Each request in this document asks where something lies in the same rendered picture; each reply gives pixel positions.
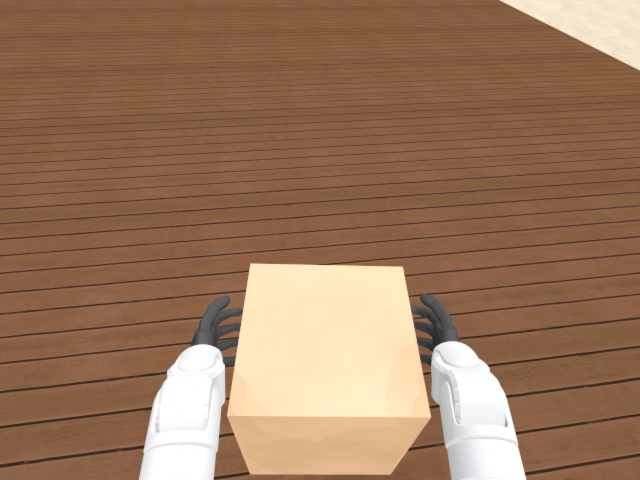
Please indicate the right robot hand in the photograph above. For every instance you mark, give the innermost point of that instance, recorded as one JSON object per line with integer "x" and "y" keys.
{"x": 441, "y": 330}

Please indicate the left robot hand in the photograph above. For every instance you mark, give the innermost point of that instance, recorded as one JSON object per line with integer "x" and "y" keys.
{"x": 208, "y": 333}

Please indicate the robot left forearm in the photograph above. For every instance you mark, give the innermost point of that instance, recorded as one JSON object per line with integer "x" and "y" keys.
{"x": 183, "y": 432}

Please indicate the carton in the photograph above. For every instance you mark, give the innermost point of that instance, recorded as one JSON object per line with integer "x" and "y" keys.
{"x": 327, "y": 378}

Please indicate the robot right forearm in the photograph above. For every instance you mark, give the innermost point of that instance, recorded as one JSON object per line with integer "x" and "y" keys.
{"x": 477, "y": 425}

